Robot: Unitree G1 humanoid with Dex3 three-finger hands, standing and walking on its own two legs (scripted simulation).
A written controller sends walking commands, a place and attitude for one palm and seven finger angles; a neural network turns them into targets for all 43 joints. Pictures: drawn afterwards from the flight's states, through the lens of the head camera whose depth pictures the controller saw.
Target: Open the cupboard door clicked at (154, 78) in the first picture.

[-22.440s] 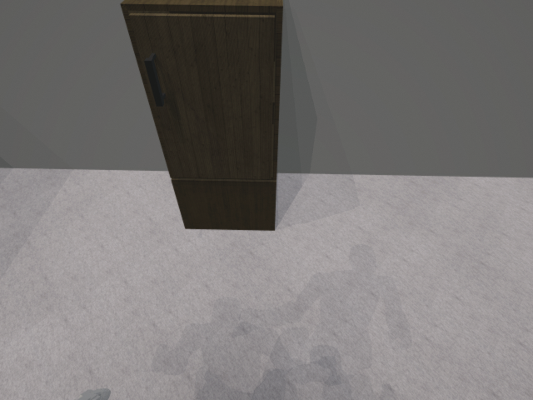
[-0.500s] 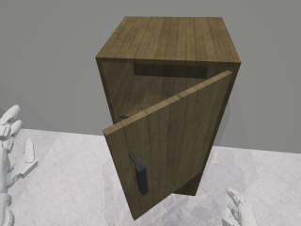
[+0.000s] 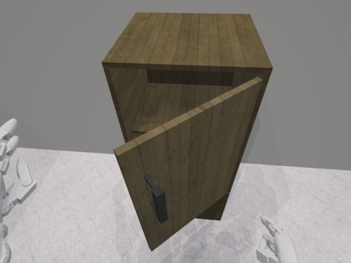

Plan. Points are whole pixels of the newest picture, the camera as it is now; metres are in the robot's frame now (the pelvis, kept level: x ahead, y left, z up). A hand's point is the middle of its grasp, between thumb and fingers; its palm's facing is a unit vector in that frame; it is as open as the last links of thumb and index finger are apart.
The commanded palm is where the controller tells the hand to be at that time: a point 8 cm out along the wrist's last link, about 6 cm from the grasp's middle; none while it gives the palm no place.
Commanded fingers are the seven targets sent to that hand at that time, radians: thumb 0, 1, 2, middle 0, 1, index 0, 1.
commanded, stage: step back with the hand held close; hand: left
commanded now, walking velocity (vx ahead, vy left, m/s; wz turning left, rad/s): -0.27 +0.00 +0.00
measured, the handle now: (155, 199) +0.26 +0.08 +0.01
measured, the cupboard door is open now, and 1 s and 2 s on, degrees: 42 42 42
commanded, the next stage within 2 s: stop stepping back and stand still in 0.98 s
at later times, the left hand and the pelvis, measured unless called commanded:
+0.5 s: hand (0, 228) +0.13 +0.28 +0.15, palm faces +0.45 -0.75 -0.48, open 7.4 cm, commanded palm +0.07 +0.31 +0.18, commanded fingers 0.00 0.90 0.90 -0.20 -0.30 -0.20 -0.30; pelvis -0.07 +0.02 -0.02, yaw -1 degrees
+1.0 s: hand out of the picture +0.06 +0.24 +0.15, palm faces +0.38 -0.79 -0.47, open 7.4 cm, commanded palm -0.02 +0.28 +0.18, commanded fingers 0.00 0.90 0.90 -0.20 -0.30 -0.20 -0.30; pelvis -0.17 -0.01 -0.01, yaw -2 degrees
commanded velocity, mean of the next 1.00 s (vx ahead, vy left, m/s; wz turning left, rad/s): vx -0.32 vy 0.00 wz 0.01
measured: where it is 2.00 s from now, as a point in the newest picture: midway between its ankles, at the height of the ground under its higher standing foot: outside the picture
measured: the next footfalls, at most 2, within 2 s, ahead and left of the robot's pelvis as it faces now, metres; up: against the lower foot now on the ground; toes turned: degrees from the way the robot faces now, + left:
right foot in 0.98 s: -0.24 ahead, -0.10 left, +0.00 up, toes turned -2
left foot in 1.22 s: -0.17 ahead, +0.06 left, +0.00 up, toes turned -1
